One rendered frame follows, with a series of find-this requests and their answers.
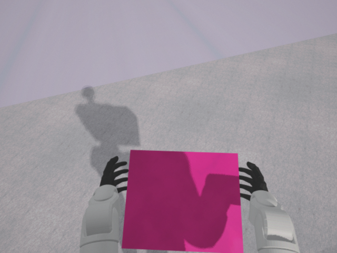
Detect robot right hand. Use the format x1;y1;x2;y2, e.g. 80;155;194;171
239;162;268;201

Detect right robot forearm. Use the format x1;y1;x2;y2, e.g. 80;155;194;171
249;190;300;253

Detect left robot forearm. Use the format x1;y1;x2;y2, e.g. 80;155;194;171
80;184;121;253

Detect carton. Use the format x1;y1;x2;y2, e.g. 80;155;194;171
122;150;243;253

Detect robot left hand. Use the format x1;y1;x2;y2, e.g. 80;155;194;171
100;156;128;193

